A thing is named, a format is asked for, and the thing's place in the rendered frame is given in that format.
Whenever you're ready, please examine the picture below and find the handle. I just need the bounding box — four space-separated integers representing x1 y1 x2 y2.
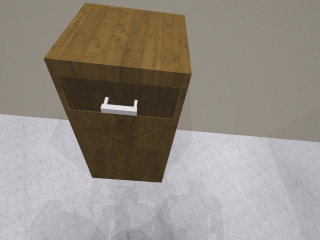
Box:
100 97 138 116

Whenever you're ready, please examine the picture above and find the drawer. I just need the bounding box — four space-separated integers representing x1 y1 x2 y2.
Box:
58 75 181 119

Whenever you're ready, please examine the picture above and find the cabinet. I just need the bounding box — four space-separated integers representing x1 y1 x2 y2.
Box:
43 3 192 183

